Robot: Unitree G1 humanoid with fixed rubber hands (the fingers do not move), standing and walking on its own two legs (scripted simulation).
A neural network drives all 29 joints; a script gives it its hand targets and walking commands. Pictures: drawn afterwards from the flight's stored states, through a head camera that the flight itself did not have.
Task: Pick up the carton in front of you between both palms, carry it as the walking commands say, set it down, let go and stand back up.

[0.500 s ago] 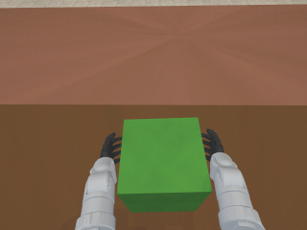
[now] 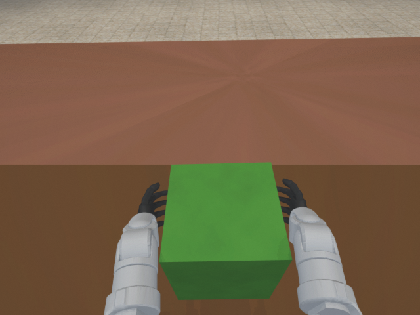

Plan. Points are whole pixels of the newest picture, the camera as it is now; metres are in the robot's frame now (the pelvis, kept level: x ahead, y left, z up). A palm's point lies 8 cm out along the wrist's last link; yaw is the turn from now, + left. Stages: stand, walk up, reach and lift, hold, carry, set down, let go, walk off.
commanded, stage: reach and lift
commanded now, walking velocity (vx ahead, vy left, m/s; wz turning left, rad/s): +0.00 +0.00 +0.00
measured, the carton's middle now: (222, 234) +0.30 +0.00 -0.04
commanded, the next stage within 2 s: hold in 0.68 s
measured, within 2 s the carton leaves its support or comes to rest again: neither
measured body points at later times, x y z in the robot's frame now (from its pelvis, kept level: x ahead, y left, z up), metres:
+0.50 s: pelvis +0.02 +0.00 +0.01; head +0.00 +0.00 +0.46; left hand +0.32 +0.15 +0.03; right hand +0.33 -0.15 +0.03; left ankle +0.03 +0.12 -0.74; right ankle +0.03 -0.12 -0.74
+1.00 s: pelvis +0.01 +0.00 +0.01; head -0.03 +0.00 +0.45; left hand +0.31 +0.15 +0.05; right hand +0.31 -0.15 +0.05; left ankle +0.03 +0.12 -0.74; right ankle +0.03 -0.12 -0.74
